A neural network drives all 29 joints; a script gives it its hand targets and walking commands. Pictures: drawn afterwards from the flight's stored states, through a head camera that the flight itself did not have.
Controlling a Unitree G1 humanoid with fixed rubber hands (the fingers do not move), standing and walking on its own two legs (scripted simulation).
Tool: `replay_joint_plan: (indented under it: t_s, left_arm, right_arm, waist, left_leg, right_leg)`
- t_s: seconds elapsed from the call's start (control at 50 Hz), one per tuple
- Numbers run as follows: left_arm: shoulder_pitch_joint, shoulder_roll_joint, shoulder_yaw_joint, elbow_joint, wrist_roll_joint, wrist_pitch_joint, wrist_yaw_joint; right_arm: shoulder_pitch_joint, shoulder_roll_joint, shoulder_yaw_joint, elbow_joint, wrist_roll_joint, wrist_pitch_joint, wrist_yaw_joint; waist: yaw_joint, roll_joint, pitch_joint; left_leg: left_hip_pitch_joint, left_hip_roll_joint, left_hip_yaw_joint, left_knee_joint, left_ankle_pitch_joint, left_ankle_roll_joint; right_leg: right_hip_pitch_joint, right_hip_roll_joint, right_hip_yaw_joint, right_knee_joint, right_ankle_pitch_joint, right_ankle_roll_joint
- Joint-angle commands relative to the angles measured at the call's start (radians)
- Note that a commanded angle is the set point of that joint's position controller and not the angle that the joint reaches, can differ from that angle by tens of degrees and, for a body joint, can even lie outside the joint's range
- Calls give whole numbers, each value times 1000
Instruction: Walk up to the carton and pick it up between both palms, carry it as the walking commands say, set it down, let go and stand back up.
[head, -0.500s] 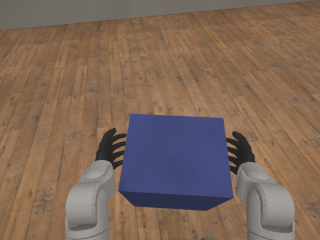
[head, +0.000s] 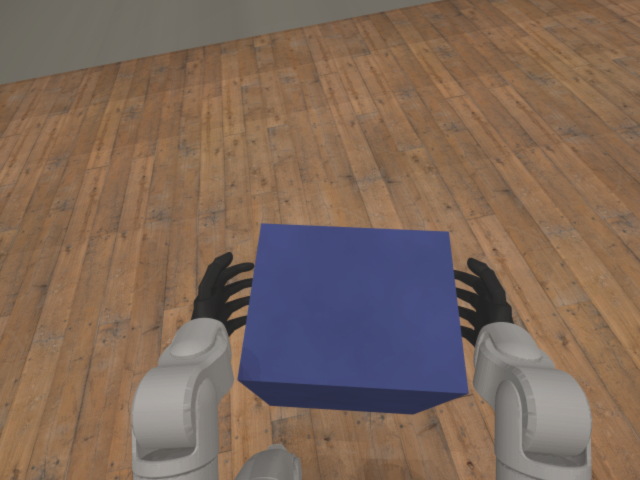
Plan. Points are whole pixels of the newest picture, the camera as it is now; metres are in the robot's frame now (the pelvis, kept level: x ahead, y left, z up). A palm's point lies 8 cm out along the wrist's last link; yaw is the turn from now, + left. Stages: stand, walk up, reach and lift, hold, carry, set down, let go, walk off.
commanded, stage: carry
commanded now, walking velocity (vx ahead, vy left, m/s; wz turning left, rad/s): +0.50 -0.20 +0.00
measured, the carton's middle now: (346, 331) +0.29 +0.00 +0.01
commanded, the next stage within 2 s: none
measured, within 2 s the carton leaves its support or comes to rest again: neither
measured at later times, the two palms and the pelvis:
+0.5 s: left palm (332, 149) +0.57 +0.01 +0.07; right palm (522, 141) +0.57 -0.28 +0.07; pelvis +0.32 -0.13 -0.03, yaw +0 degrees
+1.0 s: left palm (395, 47) +0.85 -0.12 +0.09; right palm (545, 49) +0.85 -0.41 +0.06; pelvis +0.59 -0.25 -0.01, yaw -1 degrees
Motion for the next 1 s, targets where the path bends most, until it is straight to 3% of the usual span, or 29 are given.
replay_joint_plan:
  t_s: [0.0, 0.04, 0.06, 0.08, 0.1, 0.12, 0.14, 0.18, 0.2, 0.22, 0.26, 0.34, 0.42, 0.44, 0.46, 0.48, 0.5, 0.52, 0.54, 0.56, 0.58, 0.64, 0.72, 0.76, 0.86, 0.9, 0.94, 0.96, 0.98]
  left_arm:
    - [-258, -819, -588, -80, -305, 31, -165]
    - [-245, -817, -596, -102, -312, 24, -158]
    - [-262, -818, -609, -131, -321, 16, -157]
    - [-275, -820, -622, -151, -335, 9, -160]
    - [-306, -822, -631, -165, -340, 6, -161]
    - [-291, -815, -629, -141, -329, 10, -162]
    - [-288, -827, -628, -120, -326, 9, -162]
    - [-252, -864, -623, -59, -309, 27, -153]
    - [-251, -862, -618, -50, -290, 33, -148]
    - [-229, -855, -603, -20, -258, 41, -143]
    - [-251, -835, -610, 0, -238, 53, -142]
    - [-318, -843, -639, -22, -267, 58, -133]
    - [-374, -854, -662, -87, -293, 57, -129]
    - [-360, -860, -661, -88, -296, 59, -130]
    - [-338, -859, -643, -78, -296, 61, -128]
    - [-311, -856, -630, -88, -303, 55, -128]
    - [-299, -869, -619, -56, -295, 45, -132]
    - [-254, -895, -609, -56, -289, 31, -135]
    - [-291, -935, -625, -102, -313, 25, -142]
    - [-310, -952, -639, -124, -334, 18, -151]
    - [-294, -963, -644, -125, -337, 10, -156]
    - [-229, -945, -618, -77, -320, 0, -169]
    - [-254, -877, -619, -71, -321, 9, -176]
    - [-263, -858, -610, -68, -318, 20, -175]
    - [-264, -820, -585, -63, -306, 34, -162]
    - [-261, -814, -588, -78, -309, 31, -158]
    - [-250, -811, -599, -100, -319, 22, -155]
    - [-255, -811, -609, -125, -323, 14, -155]
    - [-268, -806, -616, -140, -331, 8, -155]
  right_arm:
    - [-385, 893, 663, -188, 322, -14, 130]
    - [-384, 901, 665, -210, 332, -21, 127]
    - [-372, 905, 669, -229, 338, -30, 127]
    - [-373, 905, 682, -251, 341, -38, 129]
    - [-387, 892, 675, -253, 340, -42, 133]
    - [-391, 861, 671, -223, 332, -33, 134]
    - [-402, 870, 673, -222, 332, -29, 137]
    - [-354, 872, 639, -142, 323, -10, 149]
    - [-319, 870, 628, -99, 327, -1, 160]
    - [-293, 852, 625, -83, 322, 3, 169]
    - [-282, 808, 597, -67, 305, 8, 175]
    - [-284, 778, 556, -73, 299, 9, 185]
    - [-315, 797, 570, -126, 316, 2, 182]
    - [-313, 802, 576, -136, 316, 4, 182]
    - [-312, 805, 582, -134, 314, 6, 176]
    - [-328, 814, 595, -158, 323, 4, 168]
    - [-353, 831, 635, -179, 342, 2, 171]
    - [-398, 846, 663, -231, 367, -6, 175]
    - [-386, 895, 662, -234, 365, -20, 174]
    - [-360, 926, 668, -228, 362, -30, 172]
    - [-342, 945, 679, -231, 372, -38, 173]
    - [-339, 937, 686, -201, 349, -47, 167]
    - [-310, 894, 656, -149, 309, -37, 152]
    - [-336, 884, 653, -153, 307, -27, 146]
    - [-363, 873, 646, -156, 310, -9, 132]
    - [-376, 887, 649, -172, 317, -9, 128]
    - [-371, 896, 652, -194, 324, -19, 125]
    - [-367, 903, 664, -220, 335, -29, 125]
    - [-363, 899, 671, -230, 335, -35, 126]
  waist:
    - [17, -158, -188]
    - [6, -144, -295]
    - [-26, -136, -380]
    - [-67, -144, -449]
    - [-80, -9, -458]
    - [-47, 125, -444]
    - [-37, 29, -356]
    - [-26, 38, -254]
    - [-18, 63, -195]
    - [-17, 91, -138]
    - [-17, 184, -54]
    - [-25, 253, -56]
    - [-18, 296, -135]
    - [-5, 245, -200]
    - [15, 130, -307]
    - [48, -121, -473]
    - [22, -383, -458]
    - [22, -341, -447]
    - [21, -157, -420]
    - [15, -83, -424]
    - [10, -88, -409]
    - [15, -178, -356]
    - [8, -153, -220]
    - [9, -151, -178]
    - [18, -149, -162]
    - [18, -161, -210]
    - [5, -152, -312]
    - [-23, -151, -395]
    - [-65, -164, -454]
  left_leg:
    - [72, -125, 203, -295, 34, 32]
    - [225, -202, 258, -438, 76, 38]
    - [432, -169, 217, -497, 159, 61]
    - [719, -59, 115, -523, 280, 103]
    - [1012, 178, -232, -425, 552, 232]
    - [1065, 410, -522, -413, 934, 359]
    - [916, 402, -513, -491, 877, 335]
    - [795, 397, -459, -590, 463, 304]
    - [758, 358, -372, -618, 337, 259]
    - [724, 323, -283, -634, 338, 232]
    - [576, 296, -204, -697, 241, 206]
    - [550, 208, -37, -672, 329, 158]
    - [577, 224, 13, -540, 486, 116]
    - [583, 200, 68, -387, 522, 92]
    - [513, 155, 110, -143, 520, 65]
    - [307, 101, 93, 202, 207, 16]
    - [-24, -33, 23, 414, -411, 28]
    - [-97, 7, -72, 541, -433, 54]
    - [-97, 42, -104, 493, -354, 61]
    - [-102, 53, -97, 428, -294, 61]
    - [-129, 55, -79, 359, -273, 55]
    - [-59, 39, -32, 214, -200, 43]
    - [-27, 12, 37, 51, -38, 31]
    - [-24, -2, 66, -9, 0, 26]
    - [-35, -57, 137, -155, 13, 31]
    - [66, -127, 209, -291, 17, 40]
    - [234, -209, 268, -436, 73, 47]
    - [434, -177, 226, -482, 145, 70]
    - [702, -73, 125, -526, 269, 107]
  right_leg:
    - [248, -139, -27, 89, 1207, 80]
    - [298, -135, -31, 325, 1479, 99]
    - [207, -136, -51, 526, 1509, 130]
    - [-4, -137, -67, 715, 1373, 162]
    - [-435, -64, 20, 959, 579, 155]
    - [-645, 33, 128, 1229, -185, 154]
    - [-624, -28, 215, 1268, -155, 128]
    - [-671, -98, 233, 1111, -78, 106]
    - [-681, -125, 225, 990, -82, 113]
    - [-672, -110, 164, 886, -92, 117]
    - [-594, -92, 81, 709, -43, 122]
    - [-493, -37, -52, 447, 109, 132]
    - [-339, -3, -80, 340, 202, 112]
    - [-232, 14, -102, 269, 232, 103]
    - [-13, 21, -101, 234, 189, 80]
    - [283, -228, 230, 205, 215, 15]
    - [434, -394, 535, 175, 557, -101]
    - [415, -369, 476, 240, 849, -139]
    - [372, -342, 321, 253, 894, -96]
    - [376, -335, 244, 249, 888, -54]
    - [393, -295, 210, 236, 896, -18]
    - [257, -273, 179, 129, 732, -3]
    - [126, -213, 62, -6, 555, 16]
    - [124, -191, 32, -23, 560, 34]
    - [240, -172, 23, 8, 892, 69]
    - [281, -150, -14, 82, 1260, 96]
    - [318, -140, -27, 313, 1549, 114]
    - [229, -146, -46, 504, 1572, 142]
    - [26, -137, -69, 688, 1431, 174]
